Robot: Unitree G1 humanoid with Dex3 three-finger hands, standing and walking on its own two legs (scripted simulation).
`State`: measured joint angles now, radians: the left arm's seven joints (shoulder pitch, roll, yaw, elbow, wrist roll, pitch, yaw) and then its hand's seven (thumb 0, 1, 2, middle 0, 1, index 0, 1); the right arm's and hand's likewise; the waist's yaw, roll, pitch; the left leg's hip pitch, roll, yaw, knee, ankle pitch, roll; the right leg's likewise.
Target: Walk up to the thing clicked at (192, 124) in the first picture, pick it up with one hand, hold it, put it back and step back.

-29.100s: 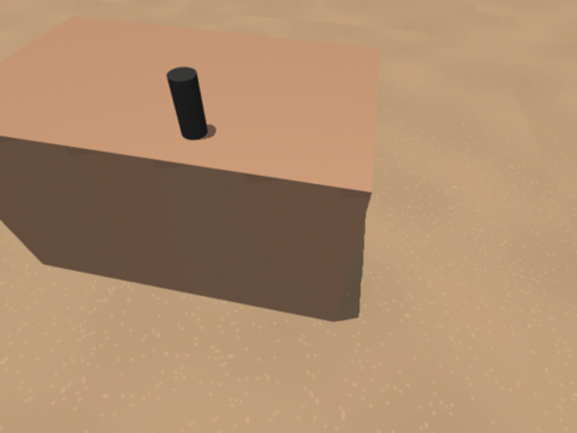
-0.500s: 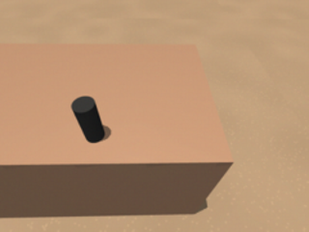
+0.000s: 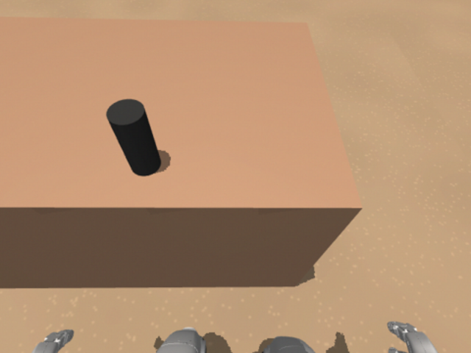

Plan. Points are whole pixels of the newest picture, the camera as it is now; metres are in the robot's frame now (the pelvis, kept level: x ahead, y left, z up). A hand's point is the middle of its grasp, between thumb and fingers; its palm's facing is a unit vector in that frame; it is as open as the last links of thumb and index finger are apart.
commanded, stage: step back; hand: left
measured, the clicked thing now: (137, 140) +0.49 +0.20 +0.02
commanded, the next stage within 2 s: none
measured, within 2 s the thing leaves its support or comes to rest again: neither
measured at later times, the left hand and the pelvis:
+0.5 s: hand out of the picture -0.04 +0.28 -0.14, palm faces +0.09 -0.90 -0.43, open 7.4 cm; pelvis -0.11 +0.00 -0.01, yaw +6 degrees
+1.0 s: hand out of the picture -0.19 +0.30 -0.15, palm faces -0.04 -0.91 -0.40, open 7.4 cm; pelvis -0.26 +0.03 +0.00, yaw -2 degrees
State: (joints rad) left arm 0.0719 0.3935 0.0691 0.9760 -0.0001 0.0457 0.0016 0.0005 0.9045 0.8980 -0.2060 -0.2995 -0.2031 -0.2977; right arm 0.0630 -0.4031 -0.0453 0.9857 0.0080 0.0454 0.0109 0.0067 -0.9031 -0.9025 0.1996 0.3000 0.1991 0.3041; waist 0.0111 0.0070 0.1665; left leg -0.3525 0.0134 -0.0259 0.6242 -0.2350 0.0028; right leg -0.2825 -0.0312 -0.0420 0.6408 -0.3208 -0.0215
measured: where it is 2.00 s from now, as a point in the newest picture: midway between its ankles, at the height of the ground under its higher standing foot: outside the picture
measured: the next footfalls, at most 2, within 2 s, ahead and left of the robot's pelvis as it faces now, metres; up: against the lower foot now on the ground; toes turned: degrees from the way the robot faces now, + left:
left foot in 0.54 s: -0.12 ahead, +0.14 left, +0.00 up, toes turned +3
right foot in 0.96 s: -0.24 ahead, -0.10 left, +0.00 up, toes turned -1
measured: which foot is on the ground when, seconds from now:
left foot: down 0.00-0.14, up 0.16-0.52, down 0.54-0.98, up 1.00-1.00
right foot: down 0.00-0.56, up 0.58-0.94, down 0.96-1.00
